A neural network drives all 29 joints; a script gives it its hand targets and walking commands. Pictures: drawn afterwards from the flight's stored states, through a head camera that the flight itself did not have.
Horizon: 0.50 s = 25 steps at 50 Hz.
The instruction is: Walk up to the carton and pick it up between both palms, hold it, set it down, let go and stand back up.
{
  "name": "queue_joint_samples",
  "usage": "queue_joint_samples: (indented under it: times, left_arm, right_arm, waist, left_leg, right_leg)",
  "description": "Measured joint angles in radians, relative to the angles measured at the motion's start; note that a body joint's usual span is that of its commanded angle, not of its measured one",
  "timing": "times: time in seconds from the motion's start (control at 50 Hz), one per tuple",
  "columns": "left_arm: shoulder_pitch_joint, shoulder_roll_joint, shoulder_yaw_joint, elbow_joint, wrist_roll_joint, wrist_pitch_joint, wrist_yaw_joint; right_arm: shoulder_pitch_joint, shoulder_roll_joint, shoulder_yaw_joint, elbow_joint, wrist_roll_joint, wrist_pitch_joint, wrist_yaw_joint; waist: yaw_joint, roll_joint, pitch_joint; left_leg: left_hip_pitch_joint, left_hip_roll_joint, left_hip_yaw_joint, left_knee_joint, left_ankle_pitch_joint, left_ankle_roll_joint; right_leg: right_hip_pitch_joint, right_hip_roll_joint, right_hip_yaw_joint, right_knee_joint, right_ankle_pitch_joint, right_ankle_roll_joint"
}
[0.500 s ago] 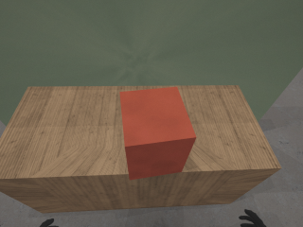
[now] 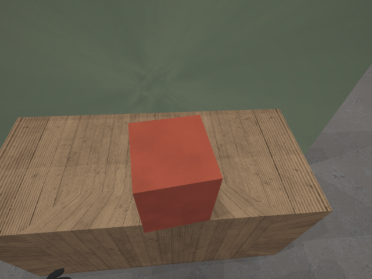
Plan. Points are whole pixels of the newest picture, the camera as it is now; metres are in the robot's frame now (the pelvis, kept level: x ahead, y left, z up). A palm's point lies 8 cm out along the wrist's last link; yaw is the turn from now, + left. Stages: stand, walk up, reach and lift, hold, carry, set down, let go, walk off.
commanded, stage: walk up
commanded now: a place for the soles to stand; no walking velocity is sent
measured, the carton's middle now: (171, 174) +0.41 +0.03 -0.09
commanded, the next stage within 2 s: reach and lift in 0.84 s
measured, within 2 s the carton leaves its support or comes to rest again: neither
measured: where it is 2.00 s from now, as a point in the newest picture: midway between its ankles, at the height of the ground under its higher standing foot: outside the picture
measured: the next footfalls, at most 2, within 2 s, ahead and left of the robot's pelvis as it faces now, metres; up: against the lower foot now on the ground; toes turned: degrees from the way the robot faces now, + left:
none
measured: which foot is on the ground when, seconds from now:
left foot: down 0.00-1.00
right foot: down 0.00-1.00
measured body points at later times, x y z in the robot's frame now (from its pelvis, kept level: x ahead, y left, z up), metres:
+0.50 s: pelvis +0.02 -0.01 +0.00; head +0.03 +0.00 +0.45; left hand +0.12 +0.30 -0.13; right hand +0.10 -0.32 -0.12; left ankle -0.03 +0.14 -0.74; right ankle +0.01 -0.08 -0.74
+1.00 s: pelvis -0.01 -0.01 -0.02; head +0.05 +0.01 +0.42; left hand +0.17 +0.29 -0.13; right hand +0.14 -0.30 -0.13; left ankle -0.03 +0.14 -0.74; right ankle +0.01 -0.08 -0.74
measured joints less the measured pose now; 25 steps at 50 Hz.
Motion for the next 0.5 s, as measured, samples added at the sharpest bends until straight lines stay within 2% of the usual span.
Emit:
queue_joint_samples:
  times: [0.18,0.5]
  left_arm:
    - [-0.009,-0.007,0.005,-0.02,-0.002,0.003,0.004]
    - [0.016,0.002,0.011,-0.027,0.001,0.007,0.007]
  right_arm:
    - [-0.002,0.014,0.007,-0.016,-0.002,0.001,-0.005]
    - [-0.02,0.017,0.009,-0.042,-0.001,0.006,-0.008]
  waist:
    - [0.0,-0.001,0.001]
    - [0.018,-0.004,0.005]
  left_leg:
    - [0.008,0.012,-0.006,0.001,-0.011,-0.011]
    - [0.019,0.017,-0.008,0.007,-0.028,-0.014]
  right_leg:
    - [0.01,0.012,-0.007,-0.001,-0.012,-0.009]
    - [0.021,0.015,-0.009,0.007,-0.031,-0.01]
